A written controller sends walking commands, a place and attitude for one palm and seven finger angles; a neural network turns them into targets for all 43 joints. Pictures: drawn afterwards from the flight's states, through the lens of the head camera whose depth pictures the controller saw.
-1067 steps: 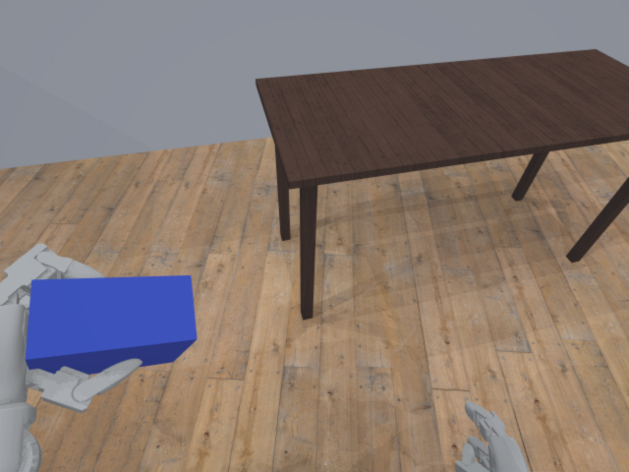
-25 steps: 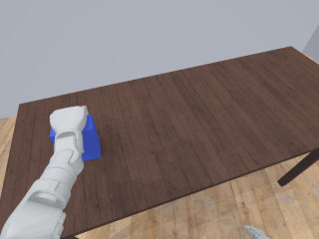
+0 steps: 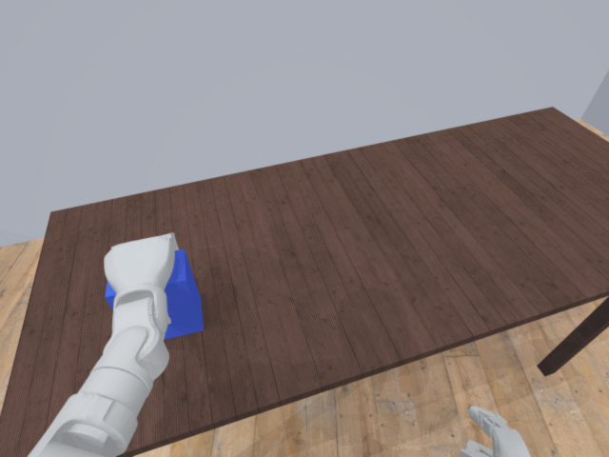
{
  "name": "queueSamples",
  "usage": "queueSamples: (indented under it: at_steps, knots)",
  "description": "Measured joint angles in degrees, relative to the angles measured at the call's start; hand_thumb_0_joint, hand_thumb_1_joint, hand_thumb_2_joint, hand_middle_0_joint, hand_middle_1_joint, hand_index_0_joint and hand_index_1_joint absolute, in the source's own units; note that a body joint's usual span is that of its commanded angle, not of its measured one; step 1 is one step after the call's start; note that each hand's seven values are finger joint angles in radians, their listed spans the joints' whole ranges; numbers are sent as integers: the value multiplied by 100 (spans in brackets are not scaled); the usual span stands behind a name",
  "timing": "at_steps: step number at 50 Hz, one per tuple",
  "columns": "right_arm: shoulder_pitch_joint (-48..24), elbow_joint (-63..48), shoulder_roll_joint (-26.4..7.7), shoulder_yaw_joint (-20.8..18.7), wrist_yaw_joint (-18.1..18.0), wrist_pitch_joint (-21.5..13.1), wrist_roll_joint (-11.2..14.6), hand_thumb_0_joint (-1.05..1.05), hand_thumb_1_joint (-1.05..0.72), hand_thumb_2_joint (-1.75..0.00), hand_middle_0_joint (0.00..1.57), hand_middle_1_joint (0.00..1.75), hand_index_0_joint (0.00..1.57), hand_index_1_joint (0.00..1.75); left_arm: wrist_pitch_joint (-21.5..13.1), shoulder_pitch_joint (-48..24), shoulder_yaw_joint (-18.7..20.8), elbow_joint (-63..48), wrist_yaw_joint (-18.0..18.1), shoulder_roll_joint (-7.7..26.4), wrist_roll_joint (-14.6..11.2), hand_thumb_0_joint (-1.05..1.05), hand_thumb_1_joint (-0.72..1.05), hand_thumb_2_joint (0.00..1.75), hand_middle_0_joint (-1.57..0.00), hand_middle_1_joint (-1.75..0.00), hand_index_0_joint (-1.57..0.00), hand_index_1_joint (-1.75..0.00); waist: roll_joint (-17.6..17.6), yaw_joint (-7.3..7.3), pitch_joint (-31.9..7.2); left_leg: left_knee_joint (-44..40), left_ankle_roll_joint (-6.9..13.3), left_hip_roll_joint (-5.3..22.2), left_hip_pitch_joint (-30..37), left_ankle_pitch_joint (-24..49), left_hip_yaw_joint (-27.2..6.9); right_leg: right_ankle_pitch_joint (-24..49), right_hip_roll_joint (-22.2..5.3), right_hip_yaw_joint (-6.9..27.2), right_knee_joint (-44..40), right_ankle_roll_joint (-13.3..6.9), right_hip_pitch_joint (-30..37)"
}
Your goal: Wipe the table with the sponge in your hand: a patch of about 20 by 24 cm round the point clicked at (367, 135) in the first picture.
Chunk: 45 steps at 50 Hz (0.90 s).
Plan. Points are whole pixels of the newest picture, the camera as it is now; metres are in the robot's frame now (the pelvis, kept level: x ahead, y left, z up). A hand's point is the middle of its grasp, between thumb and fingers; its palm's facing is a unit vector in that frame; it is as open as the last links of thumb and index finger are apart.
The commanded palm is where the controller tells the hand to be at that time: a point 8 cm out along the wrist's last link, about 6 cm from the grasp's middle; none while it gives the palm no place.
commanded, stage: wipe back along the middle lane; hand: left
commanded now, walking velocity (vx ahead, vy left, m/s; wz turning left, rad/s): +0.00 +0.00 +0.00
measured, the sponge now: (163, 307) +0.33 +0.26 -0.02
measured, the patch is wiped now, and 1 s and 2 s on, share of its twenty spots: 0.60 0.70 0.75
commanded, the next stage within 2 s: slide across to the third lane in 1.94 s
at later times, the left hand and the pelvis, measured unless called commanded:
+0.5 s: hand (156, 309) +0.30 +0.24 +0.03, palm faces +0.01 -0.04 -1.00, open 10.4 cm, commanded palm +0.25 +0.21 +0.06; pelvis +0.00 +0.00 +0.00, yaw +0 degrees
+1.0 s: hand (163, 343) +0.25 +0.21 +0.03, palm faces +0.02 -0.07 -1.00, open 10.4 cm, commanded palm +0.20 +0.19 +0.06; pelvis -0.01 -0.01 +0.00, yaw -1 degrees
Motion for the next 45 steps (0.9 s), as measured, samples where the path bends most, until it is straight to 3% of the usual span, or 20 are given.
queueSamples:
  at_steps: [23,45]
  knots:
    - [-218,-180,151,168,96,-11,25,1,-90,-90,20,30,20,30,487,875,-424,-1221,-25,-269,65,-1,-51,103,-66,-134,-70,-133,26,174,46,78,31,-64,182,-48,11,-73,-62,9,108,19,175]
    - [-393,-299,124,177,219,-17,31,1,-90,-90,20,30,20,30,585,1963,-649,-2423,-74,-289,110,-1,-50,102,-65,-134,-69,-134,105,273,109,70,-40,-5,404,-53,38,-135,-3,45,249,-43,304]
